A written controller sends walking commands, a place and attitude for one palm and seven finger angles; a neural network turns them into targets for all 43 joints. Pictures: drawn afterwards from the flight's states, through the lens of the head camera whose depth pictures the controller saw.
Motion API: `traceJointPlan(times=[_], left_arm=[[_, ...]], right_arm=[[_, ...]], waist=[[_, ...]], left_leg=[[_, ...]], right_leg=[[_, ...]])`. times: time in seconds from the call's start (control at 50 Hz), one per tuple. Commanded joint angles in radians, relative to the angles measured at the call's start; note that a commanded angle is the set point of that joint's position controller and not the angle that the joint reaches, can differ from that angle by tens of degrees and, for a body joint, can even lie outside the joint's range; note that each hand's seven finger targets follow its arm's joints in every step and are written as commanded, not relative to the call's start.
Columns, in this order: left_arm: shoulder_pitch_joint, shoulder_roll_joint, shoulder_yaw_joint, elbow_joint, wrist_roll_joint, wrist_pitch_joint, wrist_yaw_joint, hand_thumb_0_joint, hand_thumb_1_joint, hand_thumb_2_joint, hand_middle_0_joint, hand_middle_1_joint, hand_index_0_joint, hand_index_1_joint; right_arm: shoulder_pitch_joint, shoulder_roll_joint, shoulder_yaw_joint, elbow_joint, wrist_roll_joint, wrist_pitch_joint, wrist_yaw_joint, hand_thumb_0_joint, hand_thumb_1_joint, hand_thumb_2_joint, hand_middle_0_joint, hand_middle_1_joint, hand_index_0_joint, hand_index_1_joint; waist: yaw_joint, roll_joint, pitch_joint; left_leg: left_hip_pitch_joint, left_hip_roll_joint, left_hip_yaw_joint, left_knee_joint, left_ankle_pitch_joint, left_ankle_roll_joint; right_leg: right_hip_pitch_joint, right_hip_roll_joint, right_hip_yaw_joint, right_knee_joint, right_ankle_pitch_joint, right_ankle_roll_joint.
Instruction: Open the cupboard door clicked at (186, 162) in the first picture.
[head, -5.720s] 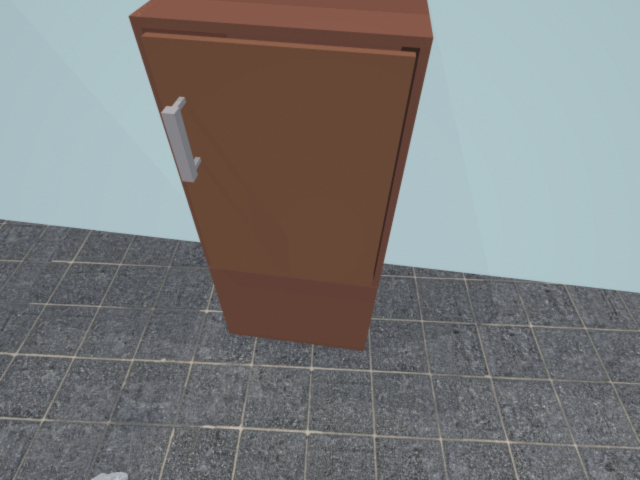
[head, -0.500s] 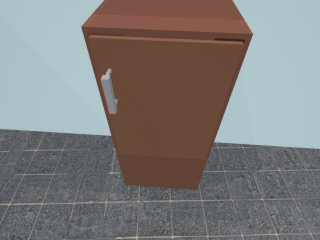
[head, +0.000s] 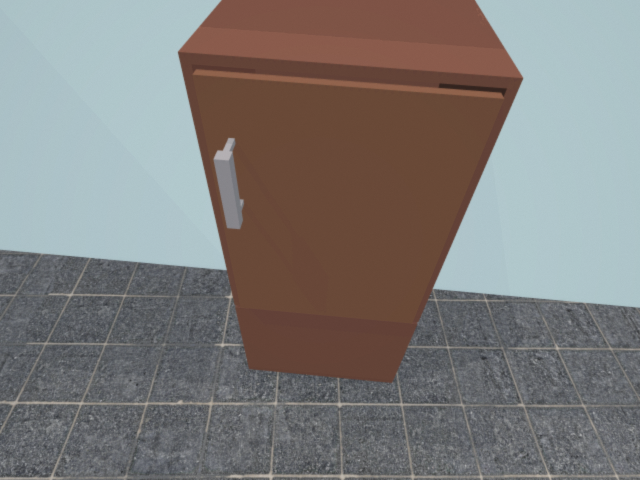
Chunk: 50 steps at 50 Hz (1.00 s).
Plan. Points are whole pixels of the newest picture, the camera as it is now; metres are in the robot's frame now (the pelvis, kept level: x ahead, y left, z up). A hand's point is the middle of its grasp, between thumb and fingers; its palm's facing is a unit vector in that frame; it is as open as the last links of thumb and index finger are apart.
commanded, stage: look again from close up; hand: left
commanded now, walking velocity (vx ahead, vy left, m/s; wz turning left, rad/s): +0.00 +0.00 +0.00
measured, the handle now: (232, 184) +0.54 +0.18 +0.06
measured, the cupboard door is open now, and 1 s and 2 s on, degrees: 0 0 0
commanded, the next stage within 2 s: raise the hand with hooked fingers in 0.02 s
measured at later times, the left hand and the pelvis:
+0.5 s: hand (196, 437) +0.18 +0.16 -0.04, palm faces -0.06 -1.00 -0.01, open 8.3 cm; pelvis -0.01 -0.01 -0.07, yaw +2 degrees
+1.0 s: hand (149, 392) +0.21 +0.22 +0.01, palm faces +0.01 -1.00 -0.08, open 11.3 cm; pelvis +0.00 -0.02 -0.06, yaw +3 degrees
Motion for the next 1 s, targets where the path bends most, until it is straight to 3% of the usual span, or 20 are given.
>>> traceJointPlan(times=[0.0,0.08,0.1,0.12,0.14,0.16,0.18,0.22,0.24,0.3,0.34,0.38,0.46,0.52,0.56,0.64,0.72,0.8,0.86,0.98], left_arm=[[0.056,0.091,0.017,-0.026,-0.005,-0.014,0.008,0.0,0.9,0.9,-0.2,-0.3,-0.2,-0.3],[0.061,0.088,0.017,-0.022,-0.004,-0.014,0.008,0.0,0.9,0.9,-0.2,-0.3,-0.2,-0.3],[0.118,0.107,0.011,0.013,0.007,-0.018,0.043,0.0,0.9,0.9,-0.2,-0.3,-0.2,-0.3],[-0.617,0.326,0.133,-1.564,-0.222,-0.23,0.031,0.0,0.877,0.89,-0.202,-0.315,-0.202,-0.315],[-0.226,0.279,0.141,-1.333,-0.144,-0.181,0.082,0.0,0.853,0.88,-0.203,-0.33,-0.203,-0.33],[0.071,0.053,0.011,-1.122,-0.152,-0.046,0.109,0.0,0.83,0.87,-0.205,-0.345,-0.205,-0.345],[0.055,-0.044,-0.055,-1.151,-0.193,-0.036,0.09,0.0,0.807,0.86,-0.207,-0.36,-0.207,-0.36],[0.008,0.053,0.019,-1.183,-0.198,-0.136,0.066,0.0,0.76,0.84,-0.21,-0.39,-0.21,-0.39],[0.053,0.014,0.015,-1.103,-0.197,-0.186,0.037,0.0,0.737,0.83,-0.212,-0.405,-0.212,-0.405],[0.282,-0.01,0.079,-0.911,-0.228,-0.387,-0.122,0.0,0.667,0.8,-0.217,-0.45,-0.217,-0.45],[0.331,0.038,0.133,-0.907,-0.253,-0.527,-0.258,0.0,0.62,0.78,-0.22,-0.48,-0.22,-0.48],[0.313,0.162,0.237,-0.952,-0.255,-0.609,-0.376,0.0,0.573,0.76,-0.223,-0.51,-0.223,-0.51],[0.227,0.222,0.33,-1.19,-0.333,-0.532,-0.398,0.0,0.48,0.72,-0.23,-0.57,-0.23,-0.57],[0.12,0.205,0.306,-1.414,-0.342,-0.525,-0.354,0.0,0.41,0.69,-0.235,-0.615,-0.235,-0.615],[0.01,0.211,0.258,-1.483,-0.333,-0.547,-0.349,0.0,0.363,0.67,-0.238,-0.645,-0.238,-0.645],[-0.024,0.22,0.229,-1.38,-0.323,-0.527,-0.409,0.0,0.27,0.63,-0.245,-0.705,-0.245,-0.705],[0.019,0.289,0.324,-1.278,-0.357,-0.398,-0.478,0.0,0.177,0.59,-0.252,-0.765,-0.252,-0.765],[0.068,0.317,0.415,-1.279,-0.403,-0.329,-0.465,0.0,0.083,0.55,-0.258,-0.825,-0.258,-0.825],[0.056,0.323,0.446,-1.222,-0.419,-0.332,-0.442,0.0,0.013,0.52,-0.263,-0.87,-0.263,-0.87],[-0.066,0.34,0.406,-1.207,-0.41,-0.369,-0.47,0.0,-0.127,0.46,-0.273,-0.96,-0.273,-0.96]], right_arm=[[0.046,-0.101,-0.018,-0.021,0.004,-0.02,-0.007,0.0,-0.9,-0.9,0.2,0.3,0.2,0.3],[0.045,-0.098,-0.018,-0.016,0.004,-0.02,-0.007,0.0,-0.9,-0.9,0.2,0.3,0.2,0.3],[-0.045,-0.132,-0.019,-0.085,0.01,-0.023,-0.002,0.0,-0.9,-0.9,0.2,0.3,0.2,0.3],[-0.015,-0.28,-0.03,-0.46,0.061,-0.158,-0.05,0.0,-0.9,-0.9,0.2,0.3,0.2,0.3],[-0.099,-0.204,-0.004,-0.4,0.07,-0.254,-0.081,0.0,-0.9,-0.9,0.2,0.3,0.2,0.3],[-0.085,-0.157,-0.022,-0.408,0.079,-0.285,-0.07,0.0,-0.9,-0.9,0.2,0.3,0.2,0.3],[-0.057,-0.175,-0.016,-0.399,0.094,-0.301,-0.072,0.0,-0.9,-0.9,0.2,0.3,0.2,0.3],[-0.083,-0.234,-0.037,-0.455,0.068,-0.339,-0.071,0.0,-0.9,-0.9,0.2,0.3,0.2,0.3],[-0.077,-0.231,-0.044,-0.477,0.051,-0.343,-0.062,0.0,-0.9,-0.9,0.2,0.3,0.2,0.3],[-0.103,-0.22,-0.078,-0.56,0.033,-0.34,-0.014,0.0,-0.9,-0.9,0.2,0.3,0.2,0.3],[-0.132,-0.225,-0.097,-0.62,0.028,-0.329,0.019,0.0,-0.9,-0.9,0.2,0.3,0.2,0.3],[-0.145,-0.239,-0.112,-0.686,0.034,-0.312,0.042,0.0,-0.9,-0.9,0.2,0.3,0.2,0.3],[-0.153,-0.217,-0.106,-0.769,0.049,-0.264,0.015,0.0,-0.9,-0.9,0.2,0.3,0.2,0.3],[-0.11,-0.195,-0.095,-0.773,0.046,-0.245,-0.007,0.0,-0.9,-0.9,0.2,0.3,0.2,0.3],[-0.081,-0.202,-0.079,-0.753,0.036,-0.248,-0.024,0.0,-0.9,-0.9,0.2,0.3,0.2,0.3],[-0.07,-0.219,-0.067,-0.704,0.046,-0.274,-0.04,0.0,-0.9,-0.9,0.2,0.3,0.2,0.3],[-0.084,-0.231,-0.062,-0.707,0.062,-0.275,-0.052,0.0,-0.9,-0.9,0.2,0.3,0.2,0.3],[-0.107,-0.21,-0.054,-0.721,0.061,-0.27,-0.053,0.0,-0.9,-0.9,0.2,0.3,0.2,0.3],[-0.108,-0.207,-0.051,-0.713,0.057,-0.268,-0.054,0.0,-0.9,-0.9,0.2,0.3,0.2,0.3],[-0.061,-0.238,-0.045,-0.707,0.063,-0.288,-0.055,0.0,-0.9,-0.9,0.2,0.3,0.2,0.3]], waist=[[0.002,0.019,0.039],[0.004,0.025,0.041],[0.039,0.033,0.103],[-0.108,0.202,-0.409],[0.003,0.267,-0.381],[-0.019,0.205,-0.171],[-0.038,0.128,-0.046],[-0.068,0.026,0.022],[-0.068,-0.087,0.048],[0.021,-0.219,-0.029],[0.045,-0.184,-0.094],[0.064,-0.054,-0.182],[0.08,0.087,-0.303],[0.025,0.155,-0.328],[-0.032,0.119,-0.303],[-0.066,0.118,-0.28],[-0.024,0.083,-0.338],[0.028,0.061,-0.398],[0.031,-0.013,-0.321],[-0.001,0.051,-0.289]], left_leg=[[-0.033,0.112,-0.125,-0.124,-0.018,-0.006],[-0.03,0.111,-0.124,-0.127,-0.016,-0.006],[-0.076,0.125,-0.077,0.06,0.059,-0.031],[0.196,0.002,-0.098,-0.046,0.054,-0.024],[0.156,0.037,-0.102,-0.075,0.006,-0.024],[-0.022,0.055,-0.142,-0.11,-0.155,-0.049],[-0.081,0.041,-0.148,-0.093,-0.224,-0.037],[-0.16,0.019,-0.17,-0.001,-0.261,-0.028],[-0.219,0.013,-0.176,0.053,-0.266,-0.031],[-0.378,-0.008,-0.121,0.233,-0.224,-0.048],[-0.46,-0.023,-0.098,0.342,-0.187,-0.051],[-0.484,-0.031,-0.086,0.415,-0.116,-0.046],[-0.479,-0.024,-0.082,0.452,-0.076,-0.027],[-0.431,-0.003,-0.108,0.482,-0.029,-0.014],[-0.437,0.005,-0.127,0.524,-0.016,-0.004],[-0.46,0.011,-0.142,0.536,-0.094,-0.002],[-0.453,0.004,-0.136,0.504,-0.069,-0.002],[-0.413,0.0,-0.133,0.457,0.034,-0.007],[-0.44,0.001,-0.135,0.431,0.021,-0.011],[-0.38,-0.001,-0.126,0.39,-0.024,-0.005]], right_leg=[[-0.022,-0.075,0.102,-0.09,0.031,-0.035],[-0.018,-0.076,0.1,-0.094,0.03,-0.034],[-0.073,-0.114,0.132,-0.089,0.199,-0.031],[0.046,0.002,0.029,-0.001,0.118,-0.032],[0.008,0.028,-0.003,0.08,-0.014,-0.056],[-0.103,0.028,-0.046,0.092,-0.119,-0.037],[-0.145,0.038,-0.052,0.076,-0.105,-0.031],[-0.241,0.034,-0.045,0.066,-0.2,-0.023],[-0.313,0.04,-0.06,0.102,-0.237,-0.021],[-0.428,0.044,-0.049,0.226,-0.33,-0.03],[-0.445,0.035,-0.013,0.302,-0.312,-0.042],[-0.423,0.027,0.015,0.388,-0.201,-0.056],[-0.404,0.039,0.047,0.445,-0.131,-0.045],[-0.434,0.05,0.044,0.441,-0.067,-0.04],[-0.481,0.059,0.05,0.447,-0.042,-0.036],[-0.534,0.059,0.053,0.413,-0.144,-0.03],[-0.431,0.049,0.07,0.364,-0.139,-0.025],[-0.312,0.04,0.053,0.357,-0.012,-0.02],[-0.307,0.044,0.051,0.334,-0.03,-0.017],[-0.338,0.04,0.057,0.292,-0.096,-0.017]])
